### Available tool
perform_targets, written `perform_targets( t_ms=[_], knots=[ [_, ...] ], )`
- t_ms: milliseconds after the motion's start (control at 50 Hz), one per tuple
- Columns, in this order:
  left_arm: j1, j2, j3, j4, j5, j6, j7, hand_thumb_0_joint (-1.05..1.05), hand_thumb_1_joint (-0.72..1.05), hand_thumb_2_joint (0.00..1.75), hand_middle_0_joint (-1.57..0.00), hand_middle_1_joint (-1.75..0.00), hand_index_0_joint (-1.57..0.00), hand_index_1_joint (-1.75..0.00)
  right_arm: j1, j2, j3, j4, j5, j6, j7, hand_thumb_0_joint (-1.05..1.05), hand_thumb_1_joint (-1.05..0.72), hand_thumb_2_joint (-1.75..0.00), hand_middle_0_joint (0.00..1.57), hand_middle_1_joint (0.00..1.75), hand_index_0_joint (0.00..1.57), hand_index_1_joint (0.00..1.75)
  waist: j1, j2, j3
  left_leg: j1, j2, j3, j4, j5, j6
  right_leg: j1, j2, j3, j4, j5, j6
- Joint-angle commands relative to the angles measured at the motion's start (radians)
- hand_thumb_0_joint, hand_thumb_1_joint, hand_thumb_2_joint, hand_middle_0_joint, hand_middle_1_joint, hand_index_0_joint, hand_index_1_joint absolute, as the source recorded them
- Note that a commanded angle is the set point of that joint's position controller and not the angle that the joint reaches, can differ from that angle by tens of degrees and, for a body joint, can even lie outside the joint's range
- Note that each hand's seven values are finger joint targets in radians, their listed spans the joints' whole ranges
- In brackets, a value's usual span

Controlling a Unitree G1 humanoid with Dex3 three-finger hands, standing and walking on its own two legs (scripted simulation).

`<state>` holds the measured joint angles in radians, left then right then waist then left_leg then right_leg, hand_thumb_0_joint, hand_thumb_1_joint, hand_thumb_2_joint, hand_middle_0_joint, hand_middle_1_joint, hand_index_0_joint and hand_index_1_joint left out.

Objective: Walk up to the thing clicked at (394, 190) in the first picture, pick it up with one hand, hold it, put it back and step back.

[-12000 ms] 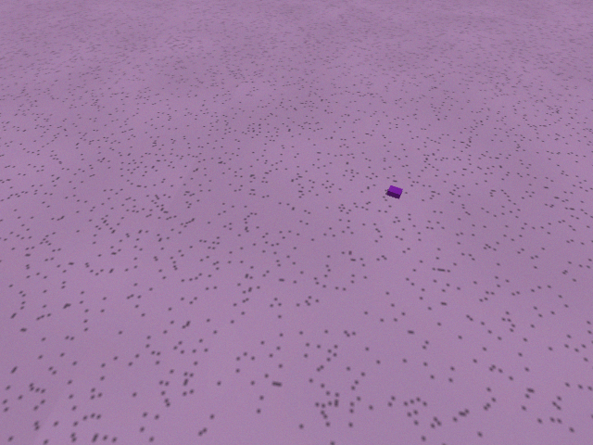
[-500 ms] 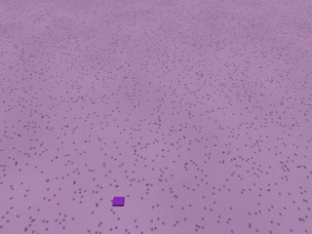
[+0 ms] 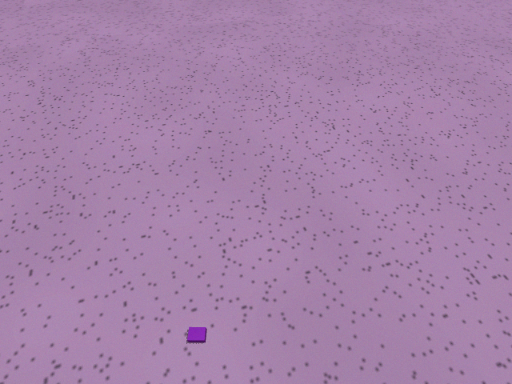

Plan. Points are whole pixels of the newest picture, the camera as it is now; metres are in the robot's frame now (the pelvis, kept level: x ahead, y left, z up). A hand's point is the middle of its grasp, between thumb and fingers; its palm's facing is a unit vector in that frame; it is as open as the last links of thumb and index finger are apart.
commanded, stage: walk up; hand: left
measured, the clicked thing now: (197, 334) +0.40 +0.23 -0.76
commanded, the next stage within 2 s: stand in 0.18 s
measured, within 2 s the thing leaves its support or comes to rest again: neither
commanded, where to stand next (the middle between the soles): +0.01 +0.00 m, yaw -1 degrees
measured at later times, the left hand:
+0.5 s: hand out of the picture +0.10 +0.25 -0.14, palm faces -0.02 -0.94 -0.34, open 7.4 cm
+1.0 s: hand out of the picture +0.11 +0.25 -0.15, palm faces -0.03 -0.94 -0.34, open 7.4 cm
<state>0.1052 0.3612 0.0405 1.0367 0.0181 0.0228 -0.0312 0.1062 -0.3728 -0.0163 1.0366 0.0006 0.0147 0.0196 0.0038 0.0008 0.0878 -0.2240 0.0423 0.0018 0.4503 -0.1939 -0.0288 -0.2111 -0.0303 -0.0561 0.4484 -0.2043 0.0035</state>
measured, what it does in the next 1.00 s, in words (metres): stands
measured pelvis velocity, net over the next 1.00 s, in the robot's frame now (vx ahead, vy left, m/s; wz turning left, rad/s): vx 0.03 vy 0.00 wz -0.01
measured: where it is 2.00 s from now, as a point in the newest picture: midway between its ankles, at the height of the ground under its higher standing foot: outside the picture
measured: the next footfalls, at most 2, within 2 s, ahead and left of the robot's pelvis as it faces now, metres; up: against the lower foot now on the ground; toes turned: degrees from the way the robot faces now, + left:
none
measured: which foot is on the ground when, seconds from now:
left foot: down 0.00-1.00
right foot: down 0.00-1.00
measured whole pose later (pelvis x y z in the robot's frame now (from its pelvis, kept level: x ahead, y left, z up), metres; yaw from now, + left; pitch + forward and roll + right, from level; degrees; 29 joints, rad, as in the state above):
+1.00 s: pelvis +0.03 +0.00 +0.01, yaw +0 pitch -2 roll +0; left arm 0.11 0.35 0.00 1.12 0.02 -0.02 -0.01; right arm 0.10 -0.36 0.00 1.12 -0.01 0.00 0.01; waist 0.00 0.00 0.04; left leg -0.10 0.04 0.01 0.32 -0.18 -0.03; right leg -0.09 -0.03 -0.05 0.32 -0.19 0.01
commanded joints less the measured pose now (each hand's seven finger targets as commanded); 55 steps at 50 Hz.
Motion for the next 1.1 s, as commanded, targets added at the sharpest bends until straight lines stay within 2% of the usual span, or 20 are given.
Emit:
perform_targets(
  t_ms=[0,140,160,180,200,220,260,320,500,520,560,640,680,720,800,820,880,980,1000,1080],
  knots=[
    [-0.043,0.226,0.05,-0.065,-0.003,-0.018,0.018,0.0,0.9,0.9,-0.2,-0.3,-0.2,-0.3,-0.003,-0.216,-0.051,-0.064,-0.002,-0.025,-0.016,0.0,-0.9,-0.9,0.2,0.3,0.2,0.3,-0.008,-0.026,-0.124,0.022,0.067,-0.077,-0.061,0.031,0.054,0.032,-0.115,0.144,-0.107,0.022,-0.068],
    [-0.023,0.212,0.047,-0.063,-0.008,-0.015,0.016,0.0,0.9,0.9,-0.2,-0.3,-0.2,-0.3,-0.019,-0.226,-0.049,-0.07,-0.004,-0.029,-0.018,0.0,-0.9,-0.9,0.2,0.3,0.2,0.3,0.007,0.015,-0.121,0.0,0.087,-0.104,-0.091,0.041,0.066,0.048,-0.09,0.115,-0.071,0.039,-0.054],
    [-0.012,0.182,0.024,-0.029,-0.006,-0.027,0.013,0.0,0.9,0.9,-0.2,-0.3,-0.2,-0.3,-0.035,-0.179,-0.027,-0.044,-0.019,-0.034,-0.015,0.0,-0.9,-0.9,0.2,0.3,0.2,0.3,0.013,0.03,-0.203,0.052,0.093,-0.106,-0.143,-0.087,0.058,0.082,-0.113,0.137,-0.148,-0.1,-0.04],
    [-0.036,0.203,0.027,-0.028,0.003,-0.032,0.013,0.0,0.9,0.9,-0.2,-0.3,-0.2,-0.3,-0.025,-0.18,-0.028,-0.04,-0.021,-0.034,-0.015,0.0,-0.9,-0.9,0.2,0.3,0.2,0.3,-0.004,0.02,-0.145,0.018,0.085,-0.112,-0.162,-0.167,0.052,0.054,-0.108,0.146,-0.165,-0.157,-0.034],
    [-0.042,0.209,0.029,-0.026,0.007,-0.035,0.013,0.0,0.9,0.9,-0.2,-0.3,-0.2,-0.3,-0.029,-0.192,-0.029,-0.034,-0.022,-0.035,-0.015,0.0,-0.9,-0.9,0.2,0.3,0.2,0.3,-0.002,0.023,-0.129,0.017,0.084,-0.113,-0.165,-0.177,0.052,0.043,-0.107,0.147,-0.165,-0.16,-0.034],
    [-0.049,0.211,0.028,-0.023,0.005,-0.039,0.013,0.0,0.9,0.9,-0.2,-0.3,-0.2,-0.3,-0.021,-0.191,-0.027,-0.028,-0.021,-0.037,-0.015,0.0,-0.9,-0.9,0.2,0.3,0.2,0.3,-0.006,0.02,-0.114,0.017,0.081,-0.107,-0.163,-0.157,0.05,0.041,-0.111,0.15,-0.17,-0.159,-0.033],
    [-0.045,0.208,0.021,-0.013,0.003,-0.048,0.017,0.0,0.9,0.9,-0.2,-0.3,-0.2,-0.3,-0.029,-0.198,-0.028,-0.016,-0.02,-0.042,-0.016,0.0,-0.9,-0.9,0.2,0.3,0.2,0.3,-0.001,0.016,-0.115,0.051,0.087,-0.097,-0.152,-0.027,0.049,0.053,-0.114,0.138,-0.167,-0.045,-0.027],
    [-0.03,0.207,0.018,0.004,-0.005,-0.056,0.022,0.0,0.9,0.9,-0.2,-0.3,-0.2,-0.3,-0.003,-0.196,-0.028,0.001,-0.018,-0.047,-0.019,0.0,-0.9,-0.9,0.2,0.3,0.2,0.3,-0.005,-0.007,-0.107,0.065,0.092,-0.09,-0.149,0.077,0.046,0.076,-0.11,0.123,-0.16,0.063,-0.024],
    [-0.026,0.204,0.01,0.022,-0.007,-0.061,0.032,0.0,0.9,0.9,-0.2,-0.3,-0.2,-0.3,-0.007,-0.192,-0.026,0.018,-0.013,-0.048,-0.023,0.0,-0.9,-0.9,0.2,0.3,0.2,0.3,-0.007,-0.014,-0.109,0.1,0.095,-0.078,-0.158,0.159,0.037,0.112,-0.11,0.106,-0.162,0.166,-0.011],
    [-0.019,0.205,0.009,0.02,-0.006,-0.063,0.033,0.0,0.9,0.9,-0.2,-0.3,-0.2,-0.3,-0.017,-0.193,-0.027,0.016,-0.015,-0.048,-0.023,0.0,-0.9,-0.9,0.2,0.3,0.2,0.3,-0.001,-0.013,-0.128,0.131,0.097,-0.074,-0.152,0.196,0.037,0.116,-0.112,0.104,-0.158,0.204,-0.013],
    [-0.021,0.206,0.008,0.024,-0.007,-0.061,0.034,0.0,0.9,0.9,-0.2,-0.3,-0.2,-0.3,-0.015,-0.187,-0.023,0.021,-0.014,-0.047,-0.024,0.0,-0.9,-0.9,0.2,0.3,0.2,0.3,-0.001,-0.015,-0.109,0.122,0.097,-0.077,-0.165,0.169,0.033,0.103,-0.108,0.103,-0.166,0.164,-0.012],
    [-0.027,0.208,0.008,0.024,-0.006,-0.062,0.036,0.0,0.9,0.9,-0.2,-0.3,-0.2,-0.3,-0.016,-0.19,-0.025,0.021,-0.015,-0.046,-0.026,0.0,-0.9,-0.9,0.2,0.3,0.2,0.3,-0.007,-0.005,-0.144,0.131,0.102,-0.067,-0.153,0.227,0.035,0.144,-0.115,0.103,-0.155,0.244,-0.011],
    [-0.03,0.209,0.008,0.027,-0.006,-0.06,0.037,0.0,0.9,0.9,-0.2,-0.3,-0.2,-0.3,-0.025,-0.186,-0.023,0.023,-0.014,-0.046,-0.027,0.0,-0.9,-0.9,0.2,0.3,0.2,0.3,-0.005,-0.003,-0.12,0.116,0.1,-0.07,-0.164,0.21,0.033,0.141,-0.111,0.097,-0.156,0.217,-0.008],
    [-0.025,0.207,0.007,0.026,-0.006,-0.061,0.038,0.0,0.9,0.9,-0.2,-0.3,-0.2,-0.3,-0.031,-0.189,-0.024,0.02,-0.012,-0.046,-0.027,0.0,-0.9,-0.9,0.2,0.3,0.2,0.3,-0.003,0.003,-0.146,0.144,0.104,-0.065,-0.151,0.252,0.036,0.146,-0.115,0.096,-0.152,0.261,-0.011],
    [-0.026,0.211,0.005,0.029,-0.006,-0.06,0.039,0.0,0.9,0.9,-0.2,-0.3,-0.2,-0.3,-0.036,-0.19,-0.025,0.026,-0.012,-0.042,-0.027,0.0,-0.9,-0.9,0.2,0.3,0.2,0.3,-0.004,0.002,-0.112,0.137,0.099,-0.067,-0.166,0.179,0.032,0.121,-0.111,0.098,-0.174,0.185,-0.01],
    [-0.027,0.208,0.004,0.027,-0.004,-0.061,0.038,0.0,0.9,0.9,-0.2,-0.3,-0.2,-0.3,-0.042,-0.192,-0.025,0.021,-0.013,-0.043,-0.026,0.0,-0.9,-0.9,0.2,0.3,0.2,0.3,-0.004,0.007,-0.13,0.151,0.101,-0.063,-0.154,0.211,0.035,0.127,-0.116,0.1,-0.172,0.226,-0.012],
    [-0.037,0.211,0.005,0.024,-0.006,-0.061,0.04,0.0,0.9,0.9,-0.2,-0.3,-0.2,-0.3,-0.038,-0.192,-0.026,0.023,-0.014,-0.043,-0.026,0.0,-0.9,-0.9,0.2,0.3,0.2,0.3,-0.005,0.011,-0.134,0.141,0.102,-0.064,-0.16,0.224,0.033,0.143,-0.117,0.097,-0.166,0.233,-0.012],
    [-0.037,0.209,0.003,0.027,-0.007,-0.058,0.039,0.0,0.9,0.9,-0.2,-0.3,-0.2,-0.3,-0.031,-0.189,-0.024,0.028,-0.013,-0.041,-0.027,0.0,-0.9,-0.9,0.2,0.3,0.2,0.3,-0.008,0.008,-0.108,0.115,0.098,-0.062,-0.175,0.164,0.034,0.134,-0.112,0.1,-0.178,0.178,-0.015],
    [-0.036,0.209,0.003,0.025,-0.006,-0.058,0.038,0.0,0.9,0.9,-0.2,-0.3,-0.2,-0.3,-0.037,-0.193,-0.024,0.027,-0.014,-0.043,-0.027,0.0,-0.9,-0.9,0.2,0.3,0.2,0.3,-0.005,0.014,-0.119,0.118,0.102,-0.063,-0.174,0.188,0.035,0.146,-0.114,0.101,-0.171,0.203,-0.015],
    [-0.028,0.208,0.004,0.028,-0.006,-0.054,0.038,0.0,0.9,0.9,-0.2,-0.3,-0.2,-0.3,-0.045,-0.197,-0.026,0.026,-0.013,-0.043,-0.027,0.0,-0.9,-0.9,0.2,0.3,0.2,0.3,0.002,0.011,-0.105,0.123,0.1,-0.066,-0.185,0.148,0.035,0.121,-0.11,0.097,-0.177,0.14,-0.015]
  ],
)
